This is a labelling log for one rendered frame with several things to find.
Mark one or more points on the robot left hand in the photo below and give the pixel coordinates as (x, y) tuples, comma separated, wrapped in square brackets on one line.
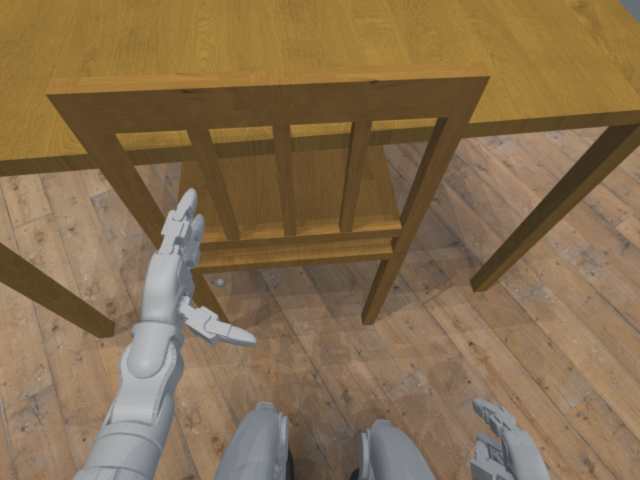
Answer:
[(168, 277)]

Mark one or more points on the robot left thigh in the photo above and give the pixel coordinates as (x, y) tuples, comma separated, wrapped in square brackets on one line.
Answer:
[(259, 442)]

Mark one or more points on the table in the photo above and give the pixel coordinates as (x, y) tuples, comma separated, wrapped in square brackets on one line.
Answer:
[(554, 65)]

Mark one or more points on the robot thigh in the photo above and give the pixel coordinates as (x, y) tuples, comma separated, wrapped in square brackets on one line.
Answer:
[(387, 453), (259, 442)]

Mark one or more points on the robot right thigh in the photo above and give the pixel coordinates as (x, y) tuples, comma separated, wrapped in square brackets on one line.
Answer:
[(387, 453)]

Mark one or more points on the left robot forearm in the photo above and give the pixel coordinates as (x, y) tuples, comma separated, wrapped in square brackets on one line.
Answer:
[(132, 437)]

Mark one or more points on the chair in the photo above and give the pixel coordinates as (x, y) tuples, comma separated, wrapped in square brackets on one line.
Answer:
[(284, 209)]

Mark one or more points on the robot right hand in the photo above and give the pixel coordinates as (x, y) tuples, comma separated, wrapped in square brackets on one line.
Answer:
[(517, 458)]

